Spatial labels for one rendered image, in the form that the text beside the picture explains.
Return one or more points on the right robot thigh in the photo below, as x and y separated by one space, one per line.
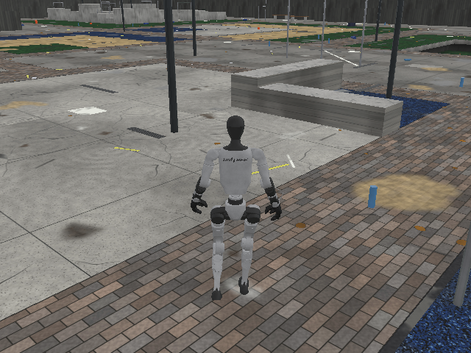
253 215

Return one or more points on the robot right hand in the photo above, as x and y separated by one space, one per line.
273 210

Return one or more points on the robot left forearm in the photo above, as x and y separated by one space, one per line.
198 192

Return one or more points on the right robot upper arm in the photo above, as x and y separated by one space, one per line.
263 169

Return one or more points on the left robot upper arm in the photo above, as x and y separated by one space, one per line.
208 165

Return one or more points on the robot right forearm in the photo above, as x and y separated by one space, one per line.
272 196

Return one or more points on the robot right shin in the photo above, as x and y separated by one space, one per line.
246 260

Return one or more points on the robot left hand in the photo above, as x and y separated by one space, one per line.
201 203

